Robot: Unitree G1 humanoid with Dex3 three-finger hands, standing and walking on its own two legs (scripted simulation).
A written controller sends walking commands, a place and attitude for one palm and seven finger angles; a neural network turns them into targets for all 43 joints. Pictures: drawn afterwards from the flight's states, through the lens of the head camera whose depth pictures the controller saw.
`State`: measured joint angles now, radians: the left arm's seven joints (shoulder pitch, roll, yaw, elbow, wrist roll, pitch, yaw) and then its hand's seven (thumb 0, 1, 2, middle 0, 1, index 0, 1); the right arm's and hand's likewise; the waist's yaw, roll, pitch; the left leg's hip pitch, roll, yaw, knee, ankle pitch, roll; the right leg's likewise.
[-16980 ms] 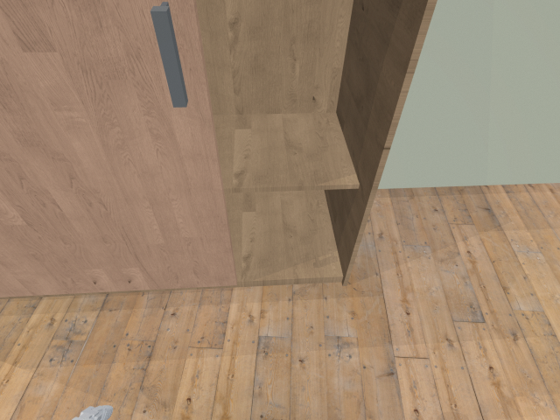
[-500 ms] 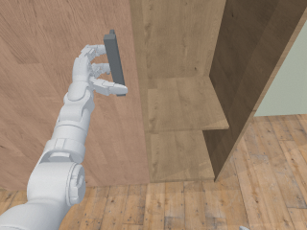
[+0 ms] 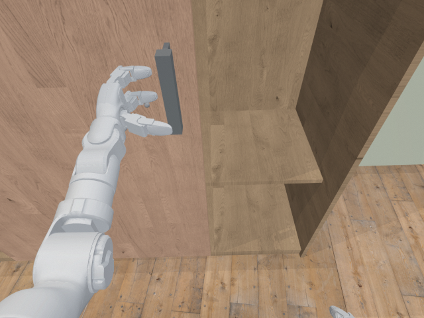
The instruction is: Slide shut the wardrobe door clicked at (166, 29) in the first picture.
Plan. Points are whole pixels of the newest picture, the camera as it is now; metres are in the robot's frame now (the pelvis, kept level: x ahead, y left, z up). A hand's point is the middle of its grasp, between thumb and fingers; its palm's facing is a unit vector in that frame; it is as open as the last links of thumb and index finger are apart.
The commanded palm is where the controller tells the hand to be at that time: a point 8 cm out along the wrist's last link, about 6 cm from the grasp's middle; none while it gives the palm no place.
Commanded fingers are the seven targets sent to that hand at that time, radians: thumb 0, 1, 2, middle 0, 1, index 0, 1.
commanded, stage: move the hooked fingers beside the handle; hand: left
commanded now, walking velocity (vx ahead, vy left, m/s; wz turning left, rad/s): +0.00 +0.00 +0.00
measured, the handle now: (171, 90) +0.50 +0.08 +0.19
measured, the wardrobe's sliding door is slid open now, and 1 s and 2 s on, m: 0.43 0.43 0.43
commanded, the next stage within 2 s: feel for the door with the fingertips in 1.44 s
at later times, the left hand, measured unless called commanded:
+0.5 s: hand (132, 113) +0.42 +0.14 +0.20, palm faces +0.04 -1.00 -0.01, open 14.0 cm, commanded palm +0.40 +0.19 +0.20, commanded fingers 0.00 -0.50 0.30 -0.30 -1.20 -0.30 -1.20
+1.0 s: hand (135, 107) +0.44 +0.14 +0.20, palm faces +0.04 -1.00 -0.01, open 14.0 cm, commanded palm +0.41 +0.20 +0.19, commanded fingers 0.00 -0.50 0.30 -0.30 -1.20 -0.30 -1.20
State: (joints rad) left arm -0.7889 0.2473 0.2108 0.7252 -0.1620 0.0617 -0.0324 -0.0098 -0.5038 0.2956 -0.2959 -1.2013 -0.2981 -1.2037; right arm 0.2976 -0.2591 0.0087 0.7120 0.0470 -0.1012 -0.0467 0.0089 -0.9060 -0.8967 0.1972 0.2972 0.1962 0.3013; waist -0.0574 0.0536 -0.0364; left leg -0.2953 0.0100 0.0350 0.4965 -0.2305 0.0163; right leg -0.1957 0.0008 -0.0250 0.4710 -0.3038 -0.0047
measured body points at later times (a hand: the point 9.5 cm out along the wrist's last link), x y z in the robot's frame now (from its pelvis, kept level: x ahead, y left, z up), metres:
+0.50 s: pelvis -0.01 +0.00 +0.00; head -0.01 -0.02 +0.45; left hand +0.42 +0.20 +0.20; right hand +0.10 -0.25 -0.11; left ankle +0.02 +0.11 -0.74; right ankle -0.04 -0.12 -0.74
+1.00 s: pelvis -0.01 +0.00 +0.00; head -0.01 -0.02 +0.45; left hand +0.43 +0.19 +0.20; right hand +0.08 -0.26 -0.12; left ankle +0.02 +0.11 -0.74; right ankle -0.04 -0.12 -0.74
